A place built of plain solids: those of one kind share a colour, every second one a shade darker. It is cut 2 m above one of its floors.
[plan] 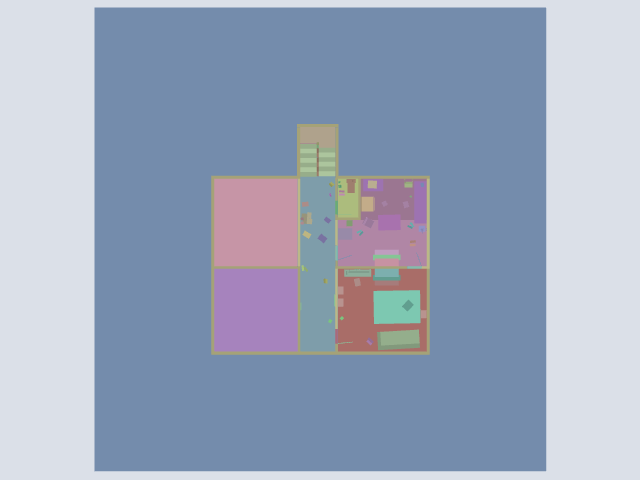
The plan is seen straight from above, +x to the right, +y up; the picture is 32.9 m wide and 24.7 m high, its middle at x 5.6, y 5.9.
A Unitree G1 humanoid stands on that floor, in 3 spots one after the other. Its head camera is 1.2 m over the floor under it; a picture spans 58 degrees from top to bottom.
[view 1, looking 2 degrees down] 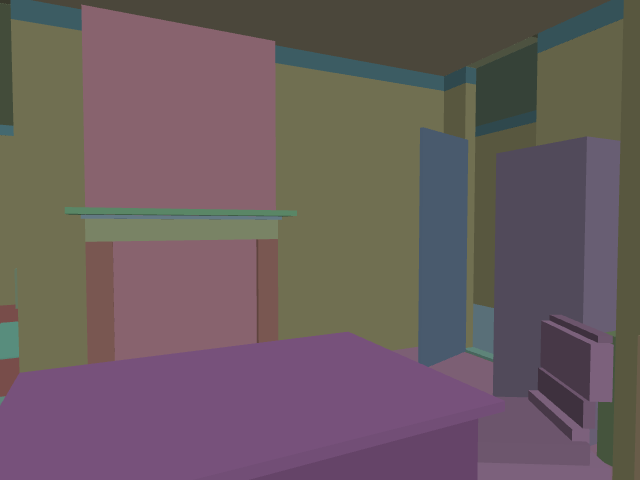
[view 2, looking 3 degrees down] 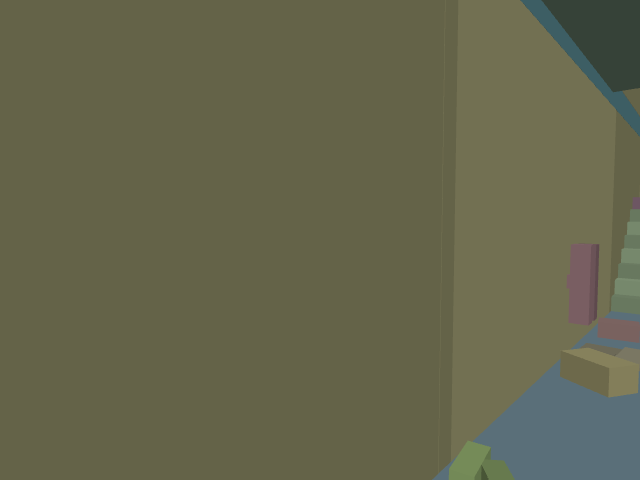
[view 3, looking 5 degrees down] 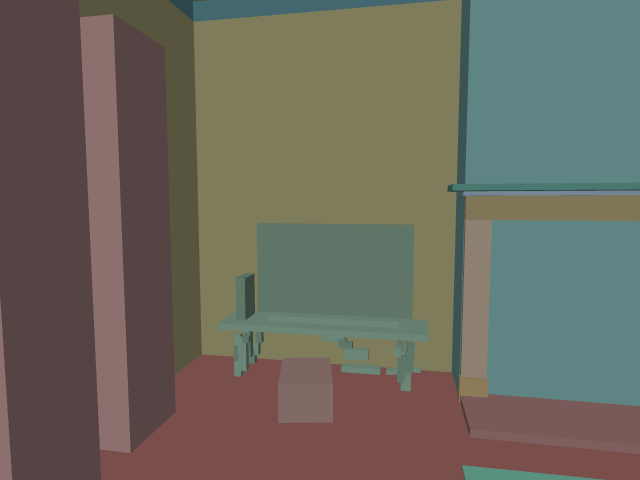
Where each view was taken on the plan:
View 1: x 9.47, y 7.97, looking -115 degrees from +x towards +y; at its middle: wall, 3.78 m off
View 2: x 5.49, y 2.58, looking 132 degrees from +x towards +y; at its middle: wall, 1.36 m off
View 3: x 8.07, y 1.32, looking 101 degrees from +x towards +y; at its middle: tv_stand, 2.95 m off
